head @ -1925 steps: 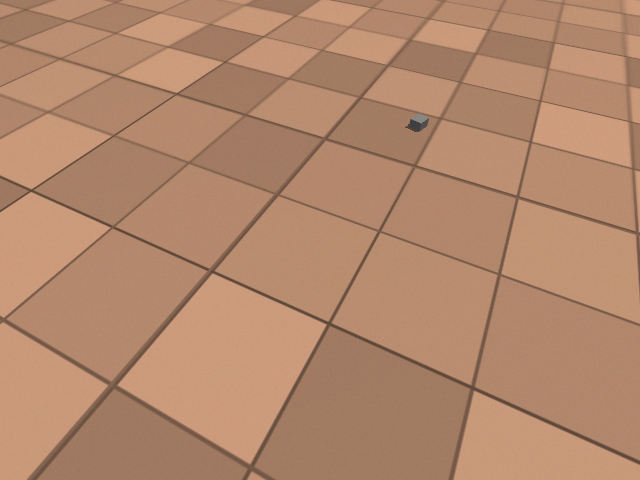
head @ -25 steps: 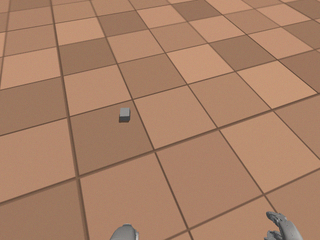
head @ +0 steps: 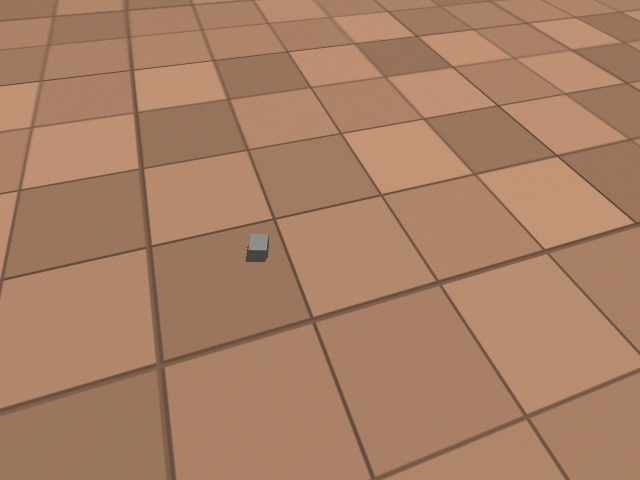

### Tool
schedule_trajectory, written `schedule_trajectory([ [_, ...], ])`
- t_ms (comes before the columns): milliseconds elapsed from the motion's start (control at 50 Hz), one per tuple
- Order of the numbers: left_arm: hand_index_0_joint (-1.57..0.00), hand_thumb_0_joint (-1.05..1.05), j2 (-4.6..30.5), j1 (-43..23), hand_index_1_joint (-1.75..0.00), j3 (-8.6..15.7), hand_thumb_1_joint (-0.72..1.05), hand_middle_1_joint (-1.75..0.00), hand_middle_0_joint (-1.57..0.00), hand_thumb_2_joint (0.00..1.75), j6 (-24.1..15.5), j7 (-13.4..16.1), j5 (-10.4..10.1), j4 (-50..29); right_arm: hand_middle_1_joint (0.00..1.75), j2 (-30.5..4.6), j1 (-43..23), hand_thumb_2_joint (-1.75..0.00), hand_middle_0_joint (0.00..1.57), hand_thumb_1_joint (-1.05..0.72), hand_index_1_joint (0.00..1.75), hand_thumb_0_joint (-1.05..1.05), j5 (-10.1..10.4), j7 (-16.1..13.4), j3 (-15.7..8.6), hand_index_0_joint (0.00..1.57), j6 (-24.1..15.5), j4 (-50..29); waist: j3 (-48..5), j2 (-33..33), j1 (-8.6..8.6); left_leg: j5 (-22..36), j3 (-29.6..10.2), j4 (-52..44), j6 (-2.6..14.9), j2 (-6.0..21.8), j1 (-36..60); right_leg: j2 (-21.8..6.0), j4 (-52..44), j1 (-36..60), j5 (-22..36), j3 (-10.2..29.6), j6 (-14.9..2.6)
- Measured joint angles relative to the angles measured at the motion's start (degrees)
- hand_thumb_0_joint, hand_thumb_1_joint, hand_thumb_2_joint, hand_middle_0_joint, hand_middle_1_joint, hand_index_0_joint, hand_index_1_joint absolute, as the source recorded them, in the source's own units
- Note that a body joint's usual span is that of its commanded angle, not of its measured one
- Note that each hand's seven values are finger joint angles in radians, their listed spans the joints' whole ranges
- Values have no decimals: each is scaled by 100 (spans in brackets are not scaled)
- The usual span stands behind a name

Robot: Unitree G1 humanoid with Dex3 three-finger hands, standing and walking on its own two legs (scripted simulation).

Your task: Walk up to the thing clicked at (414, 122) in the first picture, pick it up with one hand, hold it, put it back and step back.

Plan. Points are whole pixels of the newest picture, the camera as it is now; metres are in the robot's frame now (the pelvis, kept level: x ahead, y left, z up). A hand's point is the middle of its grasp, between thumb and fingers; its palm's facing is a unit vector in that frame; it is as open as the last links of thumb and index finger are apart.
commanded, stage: step back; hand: left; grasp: from above
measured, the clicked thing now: (259, 246) +1.08 +0.19 -0.74
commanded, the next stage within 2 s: stand in 0.58 s
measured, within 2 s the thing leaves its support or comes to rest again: neither
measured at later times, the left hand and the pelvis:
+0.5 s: hand out of the picture +0.13 +0.28 -0.16, palm faces +0.06 -0.93 -0.35, open 7.4 cm; pelvis +0.04 +0.01 +0.00, yaw +2 degrees
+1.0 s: hand out of the picture +0.11 +0.27 -0.14, palm faces +0.02 -0.94 -0.34, open 7.4 cm; pelvis +0.04 +0.01 +0.01, yaw +2 degrees
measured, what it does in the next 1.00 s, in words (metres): steps on the spot: right foot, then left foot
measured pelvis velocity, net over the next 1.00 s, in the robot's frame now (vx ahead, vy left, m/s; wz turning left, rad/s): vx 0.04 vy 0.01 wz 0.04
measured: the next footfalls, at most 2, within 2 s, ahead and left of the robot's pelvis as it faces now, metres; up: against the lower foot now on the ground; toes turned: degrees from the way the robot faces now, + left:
right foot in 0.04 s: +0.10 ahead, -0.13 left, +0.00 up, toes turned -2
left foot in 0.34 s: +0.08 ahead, +0.14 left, +0.00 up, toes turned +3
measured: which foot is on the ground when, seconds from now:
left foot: down 0.00-0.08, up 0.10-0.32, down 0.34-1.00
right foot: up 0.00-0.02, down 0.04-1.00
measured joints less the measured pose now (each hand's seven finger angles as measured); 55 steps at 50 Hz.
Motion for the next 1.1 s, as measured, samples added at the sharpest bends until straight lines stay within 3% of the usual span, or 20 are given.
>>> schedule_trajectory([
  [40, -20, 1, -30, -70, -30, 2, 90, -30, -21, 90, -55, 16, -7, 18, 30, -66, -45, -90, 20, -90, 30, 0, 41, -23, 13, 20, 63, -14, 11, 18, 3, -170, -2, 246, -72, 35, -64, 47, -700, 229, 490, -71, -3],
  [60, -20, 1, -83, -118, -30, 4, 90, -30, -21, 90, -89, 39, -1, 43, 30, -117, -89, -90, 20, -90, 30, 0, 72, -46, 16, 20, 107, -10, 40, 100, 11, -304, -30, 458, -110, 99, -116, 113, -857, 300, 1001, -112, -3],
  [80, -20, 1, -164, -170, -30, -1, 90, -30, -20, 90, -114, 62, 21, 67, 30, -167, -135, -90, 20, -90, 30, 0, 106, -83, 15, 20, 152, 3, 71, 235, -6, -436, -128, 692, -65, 176, -184, 193, -828, 333, 1090, -203, -6],
  [120, -20, 1, -297, -228, -30, -53, 90, -30, -20, 90, -130, 70, 76, 78, 30, -185, -183, -90, 20, -90, 30, 0, 130, -161, 18, 20, 230, 42, 6, 328, 7, -928, -325, 1235, 50, 71, -428, 201, -719, 315, 932, -306, -35],
  [180, -20, 1, -454, -290, -30, -121, 90, -30, -21, 90, -117, 47, 102, 75, 30, -207, -238, -90, 20, -90, 30, 0, 130, -170, 34, 20, 232, 109, -53, 299, 106, -1207, -187, 1758, 106, -54, -665, 84, -763, 384, 840, -296, -68],
  [300, -21, 1, -546, -385, -30, -182, 90, -30, -21, 90, -174, 38, 67, 121, 30, -250, -362, -90, 20, -90, 30, 0, 94, -149, 59, 20, 141, 232, -34, 306, 168, -877, -9, 1097, 98, 113, -674, -52, -823, 464, 775, -366, 50],
  [360, -21, 1, -452, -458, -30, -179, 90, -30, -21, 90, -95, 59, 7, 169, 30, -175, -450, -90, 20, -90, 30, 0, 48, -158, 35, 20, 81, 330, 54, 144, 152, 124, 169, 328, -17, 57, -415, -213, -559, 418, 593, -324, 153],
  [400, -21, 1, -386, -465, -30, -170, 90, -30, -21, 90, -22, 85, -54, 215, 30, -84, -511, -90, 20, -90, 30, 0, 21, -158, 53, 20, 78, 386, 50, 7, 177, 88, 270, 292, -40, -8, -362, -279, -542, 415, 569, -221, 204],
  [480, -20, 1, -300, -504, -30, -181, 90, -30, -21, 90, 14, 98, -79, 375, 30, 8, -680, -90, 20, -90, 30, 0, 59, -126, 129, 20, 114, 503, 9, 64, 161, -63, 250, 367, -22, 133, -357, -130, -884, 599, 701, -256, 251],
  [680, -20, 1, -281, -658, -30, -307, 90, -30, -20, 90, -4, 85, -118, 673, 30, 100, -1102, -90, 20, -90, 30, 0, 131, -110, 235, 20, 39, 611, -35, 57, 172, 179, 274, -203, 15, 85, 38, -161, -1506, 1021, 973, -258, 312],
  [880, -20, 1, -399, -628, -30, -437, 90, -30, -21, 90, -47, 41, -70, 951, 30, 64, -1303, -90, 20, -90, 30, 0, 155, -66, 250, 20, 39, 684, -70, 125, 174, 579, 298, -917, -18, 89, 424, -138, -2122, 1354, 1323, -256, 294],
  [1100, -20, 1, -375, -505, -30, -453, 90, -30, -21, 90, -82, 40, -47, 1083, 30, 17, -1108, -90, 20, -90, 30, 0, 141, -22, 237, 20, 105, 898, -37, 144, 131, 776, 285, -1192, -93, 163, 452, -58, -2341, 1354, 1485, -276, 221],
])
